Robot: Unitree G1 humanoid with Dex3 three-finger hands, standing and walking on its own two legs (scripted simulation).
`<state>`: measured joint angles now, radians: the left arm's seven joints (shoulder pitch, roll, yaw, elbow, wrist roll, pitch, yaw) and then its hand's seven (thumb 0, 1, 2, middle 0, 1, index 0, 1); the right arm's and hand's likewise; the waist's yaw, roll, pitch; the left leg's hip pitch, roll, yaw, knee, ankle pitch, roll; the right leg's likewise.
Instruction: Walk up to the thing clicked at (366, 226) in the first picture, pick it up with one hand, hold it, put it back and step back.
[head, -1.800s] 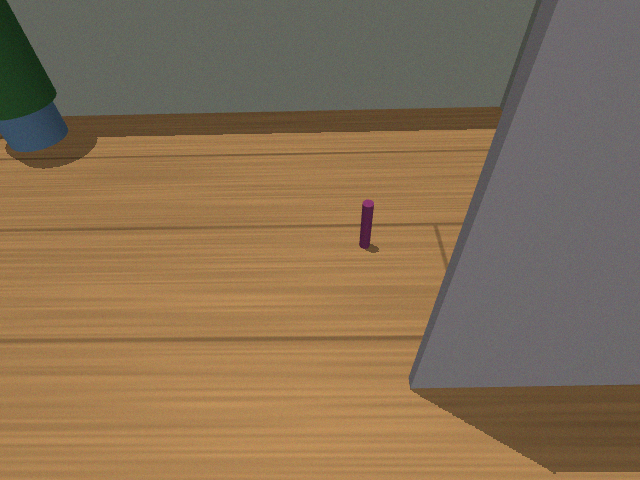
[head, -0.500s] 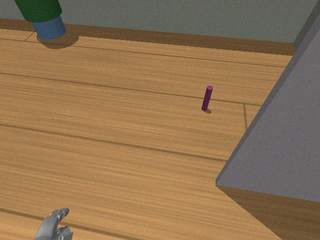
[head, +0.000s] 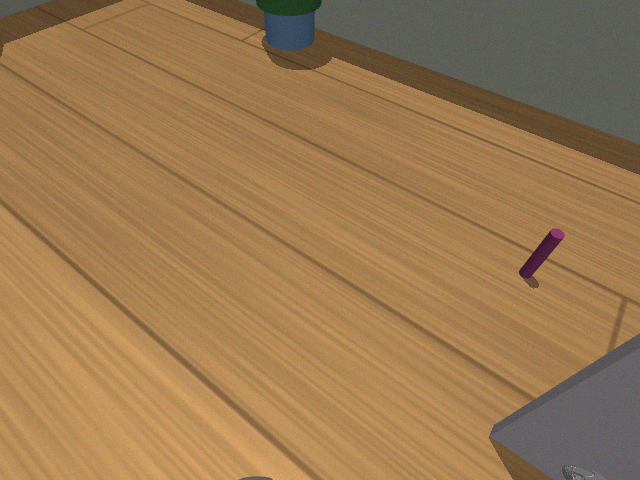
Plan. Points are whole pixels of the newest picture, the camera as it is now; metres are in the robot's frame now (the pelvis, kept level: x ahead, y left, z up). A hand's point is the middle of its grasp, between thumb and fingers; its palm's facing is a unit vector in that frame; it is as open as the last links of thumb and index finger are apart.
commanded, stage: walk up
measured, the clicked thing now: (540, 255) +0.93 -0.73 -0.63
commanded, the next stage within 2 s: stand in 1.58 s
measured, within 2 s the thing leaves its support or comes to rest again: neither
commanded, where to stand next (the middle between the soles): +0.07 +0.01 m, yaw +27 degrees
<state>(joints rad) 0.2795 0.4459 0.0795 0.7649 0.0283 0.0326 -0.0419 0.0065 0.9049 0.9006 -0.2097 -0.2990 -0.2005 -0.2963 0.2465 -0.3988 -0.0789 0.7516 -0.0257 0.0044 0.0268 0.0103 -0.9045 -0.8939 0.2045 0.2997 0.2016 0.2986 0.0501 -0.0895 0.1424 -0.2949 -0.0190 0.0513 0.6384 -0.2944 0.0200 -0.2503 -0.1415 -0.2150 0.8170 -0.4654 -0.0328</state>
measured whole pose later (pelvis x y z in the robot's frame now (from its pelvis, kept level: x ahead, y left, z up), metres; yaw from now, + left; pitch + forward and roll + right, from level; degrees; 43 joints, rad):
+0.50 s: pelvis +0.00 -0.03 +0.01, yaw +19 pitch -2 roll +1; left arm 0.33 0.43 0.06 0.78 0.06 -0.04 0.00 0.01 0.90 0.90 -0.21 -0.30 -0.20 -0.30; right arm 0.25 -0.44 -0.08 0.75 -0.02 0.05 0.06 0.01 -0.90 -0.89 0.21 0.30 0.20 0.30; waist 0.05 0.04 0.11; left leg -0.47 0.01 -0.04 0.97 -0.45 0.00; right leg -0.28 -0.15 -0.14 0.66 -0.33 0.00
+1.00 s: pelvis +0.01 +0.00 +0.00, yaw +28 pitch -3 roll +0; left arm 0.19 0.37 0.01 0.90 0.01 0.00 -0.02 0.01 0.90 0.90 -0.21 -0.30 -0.20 -0.30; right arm 0.21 -0.39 -0.03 0.90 0.00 -0.03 0.00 0.01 -0.90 -0.89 0.21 0.30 0.20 0.30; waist 0.02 0.00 0.10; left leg -0.34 -0.04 -0.05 0.76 -0.36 0.01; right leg -0.34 -0.09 -0.06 0.78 -0.39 0.01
